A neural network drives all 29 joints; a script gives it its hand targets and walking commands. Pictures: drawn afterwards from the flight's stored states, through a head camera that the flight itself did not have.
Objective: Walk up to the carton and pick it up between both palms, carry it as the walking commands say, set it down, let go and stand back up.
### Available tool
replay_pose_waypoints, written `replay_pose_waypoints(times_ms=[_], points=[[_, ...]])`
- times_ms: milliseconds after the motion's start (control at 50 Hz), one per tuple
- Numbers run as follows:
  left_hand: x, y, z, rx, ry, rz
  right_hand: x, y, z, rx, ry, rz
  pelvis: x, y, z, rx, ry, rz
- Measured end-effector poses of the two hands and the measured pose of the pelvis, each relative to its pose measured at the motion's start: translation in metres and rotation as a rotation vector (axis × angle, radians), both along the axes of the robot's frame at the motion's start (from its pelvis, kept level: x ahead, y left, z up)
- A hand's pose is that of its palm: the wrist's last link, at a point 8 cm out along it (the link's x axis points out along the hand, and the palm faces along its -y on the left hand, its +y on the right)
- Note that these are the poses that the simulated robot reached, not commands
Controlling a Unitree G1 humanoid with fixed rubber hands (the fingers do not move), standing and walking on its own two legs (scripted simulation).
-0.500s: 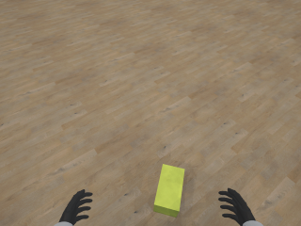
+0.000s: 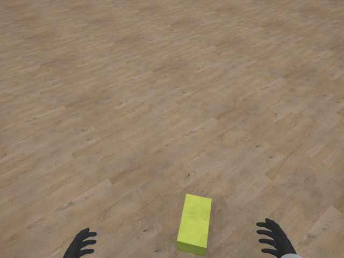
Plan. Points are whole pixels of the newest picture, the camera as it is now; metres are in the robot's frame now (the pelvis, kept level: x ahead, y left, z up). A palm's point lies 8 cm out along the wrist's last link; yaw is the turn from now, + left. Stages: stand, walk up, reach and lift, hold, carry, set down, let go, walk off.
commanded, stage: stand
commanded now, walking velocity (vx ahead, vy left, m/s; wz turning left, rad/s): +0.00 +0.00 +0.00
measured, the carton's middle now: (194, 224) +0.44 -0.09 -0.69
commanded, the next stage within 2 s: none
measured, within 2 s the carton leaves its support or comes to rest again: neither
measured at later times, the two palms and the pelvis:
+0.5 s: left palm out of the picture +0.12 +0.26 -0.08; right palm out of the picture +0.13 -0.29 -0.10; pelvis +0.00 -0.02 +0.00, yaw +1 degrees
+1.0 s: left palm out of the picture +0.08 +0.26 -0.09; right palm out of the picture +0.09 -0.30 -0.10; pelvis -0.01 -0.02 +0.01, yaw +0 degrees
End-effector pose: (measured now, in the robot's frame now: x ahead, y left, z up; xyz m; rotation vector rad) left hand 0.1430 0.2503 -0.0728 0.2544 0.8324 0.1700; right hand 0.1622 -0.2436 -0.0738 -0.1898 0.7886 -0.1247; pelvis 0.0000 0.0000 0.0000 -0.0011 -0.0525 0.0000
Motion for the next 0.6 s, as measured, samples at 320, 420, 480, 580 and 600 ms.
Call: replay_pose_waypoints(times_ms=[320,420,480,580,600], points=[[-0.026,0.017,-0.006,0.077,0.095,0.079,-0.019,-0.041,-0.019,-0.069,0.089,-0.010,0.004,-0.015,0.001,0.002,0.033,0.016],[-0.026,0.009,-0.010,0.059,0.104,0.079,-0.028,-0.045,-0.021,-0.074,0.114,-0.018,0.004,-0.019,0.002,0.002,0.030,0.018],[-0.027,0.006,-0.011,0.052,0.108,0.080,-0.033,-0.048,-0.022,-0.079,0.127,-0.023,0.003,-0.020,0.003,0.003,0.028,0.018],[-0.031,0.005,-0.013,0.047,0.119,0.083,-0.042,-0.052,-0.023,-0.089,0.147,-0.031,0.001,-0.022,0.003,0.003,0.024,0.017],[-0.032,0.005,-0.013,0.047,0.122,0.084,-0.043,-0.053,-0.023,-0.090,0.151,-0.032,0.001,-0.022,0.004,0.003,0.023,0.017]])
